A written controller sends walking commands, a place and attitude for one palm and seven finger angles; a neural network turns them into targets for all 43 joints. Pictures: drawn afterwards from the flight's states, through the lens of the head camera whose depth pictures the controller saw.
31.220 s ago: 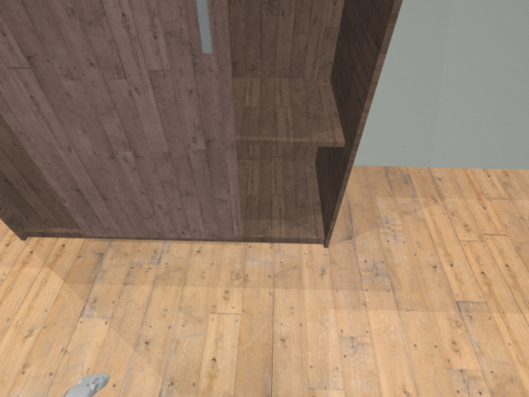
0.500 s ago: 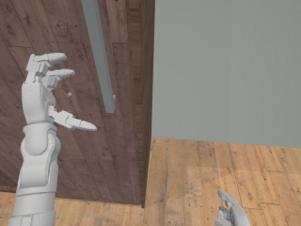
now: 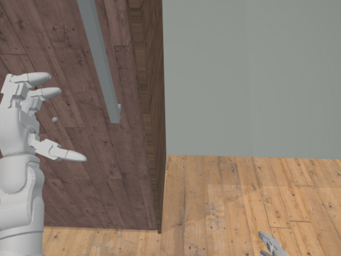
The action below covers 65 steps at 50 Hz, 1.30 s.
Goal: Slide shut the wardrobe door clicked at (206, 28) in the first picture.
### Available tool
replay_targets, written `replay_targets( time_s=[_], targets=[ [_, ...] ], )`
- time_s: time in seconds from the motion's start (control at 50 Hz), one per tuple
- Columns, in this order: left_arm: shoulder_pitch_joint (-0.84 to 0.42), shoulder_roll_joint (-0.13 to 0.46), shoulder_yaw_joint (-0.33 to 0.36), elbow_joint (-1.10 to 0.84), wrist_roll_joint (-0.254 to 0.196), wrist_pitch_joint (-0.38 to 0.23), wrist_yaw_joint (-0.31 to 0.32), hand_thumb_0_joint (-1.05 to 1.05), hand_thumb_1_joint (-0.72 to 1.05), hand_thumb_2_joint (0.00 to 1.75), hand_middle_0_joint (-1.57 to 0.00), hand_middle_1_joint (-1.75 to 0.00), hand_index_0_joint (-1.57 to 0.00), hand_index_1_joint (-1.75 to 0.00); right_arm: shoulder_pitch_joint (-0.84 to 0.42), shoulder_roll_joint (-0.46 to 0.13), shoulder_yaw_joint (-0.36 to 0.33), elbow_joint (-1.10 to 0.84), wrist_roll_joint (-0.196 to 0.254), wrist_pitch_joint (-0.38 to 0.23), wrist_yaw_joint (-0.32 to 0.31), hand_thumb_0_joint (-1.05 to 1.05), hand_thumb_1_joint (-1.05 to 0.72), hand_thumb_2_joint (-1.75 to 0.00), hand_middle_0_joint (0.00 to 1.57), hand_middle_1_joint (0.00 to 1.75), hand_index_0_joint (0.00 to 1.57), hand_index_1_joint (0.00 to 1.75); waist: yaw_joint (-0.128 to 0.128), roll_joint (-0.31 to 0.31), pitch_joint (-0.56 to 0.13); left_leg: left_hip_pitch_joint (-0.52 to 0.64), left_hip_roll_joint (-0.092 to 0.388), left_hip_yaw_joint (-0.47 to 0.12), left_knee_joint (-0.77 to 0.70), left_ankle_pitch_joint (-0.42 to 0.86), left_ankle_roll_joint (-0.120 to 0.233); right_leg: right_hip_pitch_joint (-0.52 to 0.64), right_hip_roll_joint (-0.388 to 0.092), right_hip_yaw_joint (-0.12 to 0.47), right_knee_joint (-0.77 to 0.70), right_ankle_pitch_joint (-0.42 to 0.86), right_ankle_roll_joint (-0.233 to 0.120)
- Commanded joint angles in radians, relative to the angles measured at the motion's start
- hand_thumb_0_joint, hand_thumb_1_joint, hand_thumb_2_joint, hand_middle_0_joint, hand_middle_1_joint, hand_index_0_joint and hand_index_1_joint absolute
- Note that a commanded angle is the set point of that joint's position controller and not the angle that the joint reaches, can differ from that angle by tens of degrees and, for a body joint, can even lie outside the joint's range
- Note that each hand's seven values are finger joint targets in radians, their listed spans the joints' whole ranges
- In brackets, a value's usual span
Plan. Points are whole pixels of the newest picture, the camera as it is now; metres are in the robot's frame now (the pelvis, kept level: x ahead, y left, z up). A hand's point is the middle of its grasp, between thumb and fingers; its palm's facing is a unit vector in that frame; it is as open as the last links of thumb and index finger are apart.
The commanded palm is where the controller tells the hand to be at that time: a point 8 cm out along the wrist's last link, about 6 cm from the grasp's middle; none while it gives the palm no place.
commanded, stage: slip the hand off the handle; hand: left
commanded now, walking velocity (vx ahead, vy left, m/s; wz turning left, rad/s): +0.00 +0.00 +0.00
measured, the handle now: (105, 65) +0.40 +0.18 +0.28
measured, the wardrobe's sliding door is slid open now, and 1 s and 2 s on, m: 0.01 0.01 0.01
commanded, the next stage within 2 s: draw the hand back to the body in 0.38 s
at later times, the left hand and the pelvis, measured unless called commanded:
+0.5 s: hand (33, 146) +0.22 +0.25 +0.23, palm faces +0.32 -0.94 -0.10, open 14.7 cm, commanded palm +0.18 +0.28 +0.22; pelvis +0.01 +0.00 +0.00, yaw +2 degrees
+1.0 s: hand (36, 166) +0.21 +0.25 +0.19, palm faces +0.15 -0.99 -0.06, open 14.6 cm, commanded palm +0.16 +0.29 +0.21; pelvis +0.01 +0.01 +0.00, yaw +3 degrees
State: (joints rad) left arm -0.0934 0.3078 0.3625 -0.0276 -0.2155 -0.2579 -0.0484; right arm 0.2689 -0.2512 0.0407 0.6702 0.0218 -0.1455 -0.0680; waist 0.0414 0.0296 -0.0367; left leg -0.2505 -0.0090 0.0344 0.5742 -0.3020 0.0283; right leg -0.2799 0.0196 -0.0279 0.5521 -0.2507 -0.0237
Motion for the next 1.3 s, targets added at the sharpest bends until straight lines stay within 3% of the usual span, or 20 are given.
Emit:
replay_targets(
  time_s=[0.0, 0.08, 0.24, 0.32, 0.38, 0.48, 0.5, 0.52, 0.6, 0.68, 0.76, 0.78, 0.86, 0.92, 0.98, 1.0, 1.04, 1.06, 1.12, 1.28],
  targets=[
    [-0.334, 0.214, 0.054, -0.252, -0.034, -0.053, -0.023, 0.0, -0.55, 0.2, -0.25, -1.15, -0.25, -1.15, -0.186, -0.106, -0.039, -0.172, 0.004, -0.091, -0.027, 0.0, -0.9, -0.9, 0.2, 0.3, 0.2, 0.3, 0.0, 0.017, -0.108, 0.004, 0.008, -0.044, -0.111, 0.028, -0.005, 0.029, -0.024, 0.043, -0.139, -0.058, -0.002],
    [-0.252, 0.203, 0.047, -0.278, -0.043, -0.049, -0.047, 0.0, -0.55, 0.2, -0.25, -1.15, -0.25, -1.15, -0.187, -0.102, -0.035, -0.17, 0.003, -0.109, -0.033, 0.0, -0.9, -0.9, 0.2, 0.3, 0.2, 0.3, 0.008, 0.046, -0.133, 0.012, 0.003, -0.046, -0.105, 0.034, -0.003, 0.043, -0.03, 0.042, -0.132, -0.05, -0.002],
    [-0.088, 0.215, 0.112, -0.328, -0.098, -0.012, -0.075, 0.0, -0.55, 0.2, -0.25, -1.15, -0.25, -1.15, -0.197, -0.096, -0.025, -0.18, 0.0, -0.117, -0.032, 0.0, -0.9, -0.9, 0.2, 0.3, 0.2, 0.3, 0.034, -0.034, -0.1, -0.012, 0.0, -0.047, -0.091, 0.084, -0.006, 0.078, -0.033, 0.035, -0.13, 0.016, 0.005],
    [-0.018, 0.206, 0.118, -0.46, -0.107, -0.005, -0.076, 0.0, -0.55, 0.2, -0.25, -1.15, -0.25, -1.15, -0.205, -0.09, -0.022, -0.198, -0.006, -0.124, -0.025, 0.0, -0.9, -0.9, 0.2, 0.3, 0.2, 0.3, 0.049, 0.031, -0.147, 0.026, -0.003, -0.049, -0.079, 0.172, -0.01, 0.108, -0.029, 0.02, -0.089, 0.137, -0.001],
    [0.06, 0.193, 0.107, -0.535, -0.106, -0.006, -0.082, 0.0, -0.55, 0.2, -0.25, -1.15, -0.25, -1.15, -0.197, -0.089, -0.019, -0.202, -0.012, -0.128, -0.015, 0.0, -0.9, -0.9, 0.2, 0.3, 0.2, 0.3, 0.049, 0.034, -0.165, 0.042, -0.001, -0.055, -0.066, 0.236, -0.015, 0.116, -0.026, 0.006, -0.061, 0.219, -0.002],
    [0.006, 0.149, 0.044, -0.512, -0.112, 0.019, -0.098, 0.0, -0.55, 0.2, -0.25, -1.15, -0.25, -1.15, -0.192, -0.096, -0.016, -0.184, -0.007, -0.131, -0.029, 0.0, -0.9, -0.9, 0.2, 0.3, 0.2, 0.3, 0.018, 0.013, -0.063, 0.023, 0.0, -0.071, -0.07, 0.158, -0.014, 0.034, -0.023, 0.003, -0.087, 0.123, 0.001],
    [0.116, 0.213, 0.043, -0.411, -0.08, 0.153, -0.126, 0.0, -0.55, 0.2, -0.25, -1.15, -0.25, -1.15, -0.187, -0.108, -0.018, -0.174, 0.014, -0.12, -0.034, 0.0, -0.9, -0.9, 0.2, 0.3, 0.2, 0.3, 0.035, 0.042, -0.069, 0.02, 0.015, -0.074, -0.103, 0.118, -0.013, 0.067, -0.026, 0.003, -0.094, 0.101, -0.004],
    [0.044, 0.191, 0.012, -0.531, -0.087, 0.213, -0.145, 0.0, -0.55, 0.2, -0.25, -1.15, -0.25, -1.15, -0.213, -0.102, -0.012, -0.206, 0.022, -0.114, -0.041, 0.0, -0.9, -0.9, 0.2, 0.3, 0.2, 0.3, 0.032, 0.071, -0.095, 0.045, 0.006, -0.076, -0.109, 0.142, -0.008, 0.084, -0.03, 0.002, -0.101, 0.123, -0.003],
    [0.049, 0.236, 0.052, -0.559, -0.097, 0.368, -0.169, 0.0, -0.55, 0.2, -0.25, -1.15, -0.25, -1.15, -0.231, -0.101, -0.003, -0.213, 0.034, -0.106, -0.059, 0.0, -0.9, -0.9, 0.2, 0.3, 0.2, 0.3, 0.035, 0.036, -0.118, 0.067, 0.012, -0.086, -0.11, 0.18, -0.004, 0.112, -0.028, -0.012, -0.107, 0.143, 0.001],
    [0.086, 0.306, 0.145, -0.594, -0.152, 0.502, -0.218, 0.0, -0.55, 0.2, -0.25, -1.15, -0.25, -1.15, -0.269, -0.103, 0.011, -0.23, 0.047, -0.102, -0.063, 0.0, -0.9, -0.9, 0.2, 0.3, 0.2, 0.3, 0.055, 0.035, -0.178, 0.112, 0.017, -0.096, -0.116, 0.273, -0.01, 0.169, -0.024, -0.029, -0.093, 0.234, -0.002],
    [0.112, 0.335, 0.238, -0.562, -0.234, 0.576, -0.264, 0.0, -0.55, 0.2, -0.25, -1.15, -0.25, -1.15, -0.294, -0.105, 0.02, -0.235, 0.058, -0.111, -0.059, 0.0, -0.9, -0.9, 0.2, 0.3, 0.2, 0.3, 0.072, 0.022, -0.161, 0.139, 0.014, -0.107, -0.118, 0.319, -0.022, 0.171, -0.007, -0.038, -0.096, 0.272, -0.007],
    [0.11, 0.291, 0.201, -0.552, -0.238, 0.58, -0.267, 0.0, -0.55, 0.2, -0.25, -1.15, -0.25, -1.15, -0.291, -0.103, 0.025, -0.235, 0.056, -0.112, -0.055, 0.0, -0.9, -0.9, 0.2, 0.3, 0.2, 0.3, 0.059, 0.022, -0.129, 0.136, 0.014, -0.107, -0.121, 0.319, -0.026, 0.147, -0.008, -0.041, -0.097, 0.27, -0.005],
    [0.12, 0.225, 0.132, -0.531, -0.209, 0.597, -0.252, 0.0, -0.55, 0.2, -0.25, -1.15, -0.25, -1.15, -0.277, -0.108, 0.014, -0.225, 0.057, -0.108, -0.036, 0.0, -0.9, -0.9, 0.2, 0.3, 0.2, 0.3, 0.043, 0.059, -0.026, 0.112, 0.019, -0.108, -0.13, 0.246, -0.023, 0.077, -0.006, -0.032, -0.119, 0.183, -0.005],
    [0.096, 0.245, 0.105, -0.53, -0.177, 0.613, -0.247, 0.0, -0.48, 0.24, -0.25, -1.11, -0.25, -1.11, -0.266, -0.121, 0.009, -0.226, 0.058, -0.1, -0.036, 0.0, -0.9, -0.9, 0.2, 0.3, 0.2, 0.3, 0.028, 0.042, 0.003, 0.09, 0.024, -0.114, -0.143, 0.17, -0.013, 0.054, -0.009, -0.027, -0.134, 0.101, 0.0],
    [0.044, 0.291, 0.124, -0.625, -0.15, 0.595, -0.234, 0.0, -0.37, 0.29, -0.24, -1.04, -0.24, -1.04, -0.278, -0.117, 0.006, -0.243, 0.052, -0.105, -0.04, 0.0, -0.9, -0.9, 0.2, 0.3, 0.2, 0.3, 0.034, 0.077, -0.049, 0.107, 0.016, -0.113, -0.148, 0.138, -0.004, 0.077, -0.014, -0.019, -0.14, 0.061, -0.002],
    [-0.042, 0.367, 0.147, -0.806, 0.025, 0.408, -0.038, 0.0, -0.33, 0.31, -0.24, -1.02, -0.24, -1.02, -0.273, -0.094, -0.015, -0.264, -0.003, -0.133, -0.02, 0.0, -0.9, -0.9, 0.2, 0.3, 0.2, 0.3, 0.051, 0.086, 0.004, 0.033, 0.004, -0.098, -0.144, 0.142, -0.01, 0.088, -0.014, 0.016, -0.173, 0.06, -0.004],
    [0.249, 0.207, 0.068, -0.6, 0.039, 0.339, 0.063, 0.0, -0.26, 0.34, -0.24, -0.98, -0.24, -0.98, -0.227, -0.089, -0.01, -0.217, -0.013, -0.135, -0.005, 0.0, -0.9, -0.9, 0.2, 0.3, 0.2, 0.3, 0.04, 0.006, 0.037, 0.003, 0.022, -0.1, -0.161, 0.086, -0.022, 0.087, -0.029, 0.004, -0.153, 0.029, -0.011],
    [0.264, 0.248, 0.102, -0.614, 0.055, 0.311, 0.091, 0.0, -0.22, 0.36, -0.24, -0.96, -0.24, -0.96, -0.222, -0.09, -0.018, -0.209, -0.01, -0.12, 0.0, 0.0, -0.9, -0.9, 0.2, 0.3, 0.2, 0.3, 0.049, 0.018, 0.019, 0.006, 0.025, -0.096, -0.167, 0.083, -0.021, 0.117, -0.031, 0.016, -0.168, 0.026, -0.016],
    [0.266, 0.233, 0.084, -0.641, 0.084, 0.219, 0.132, 0.0, -0.12, 0.41, -0.24, -0.89, -0.24, -0.89, -0.218, -0.078, -0.025, -0.204, -0.014, -0.113, -0.001, 0.0, -0.9, -0.9, 0.2, 0.3, 0.2, 0.3, 0.04, 0.125, -0.034, 0.049, 0.021, -0.074, -0.171, 0.074, -0.019, 0.146, -0.045, 0.027, -0.168, 0.031, -0.015],
    [0.289, 0.22, 0.054, -0.558, 0.121, 0.124, 0.169, 0.0, 0.17, 0.55, -0.22, -0.73, -0.22, -0.73, -0.221, -0.089, -0.049, -0.178, -0.018, -0.103, -0.015, 0.0, -0.9, -0.9, 0.2, 0.3, 0.2, 0.3, 0.024, -0.012, -0.001, 0.087, 0.023, -0.065, -0.189, 0.053, 0.004, 0.137, -0.048, 0.029, -0.229, -0.034, -0.002]
  ],
)
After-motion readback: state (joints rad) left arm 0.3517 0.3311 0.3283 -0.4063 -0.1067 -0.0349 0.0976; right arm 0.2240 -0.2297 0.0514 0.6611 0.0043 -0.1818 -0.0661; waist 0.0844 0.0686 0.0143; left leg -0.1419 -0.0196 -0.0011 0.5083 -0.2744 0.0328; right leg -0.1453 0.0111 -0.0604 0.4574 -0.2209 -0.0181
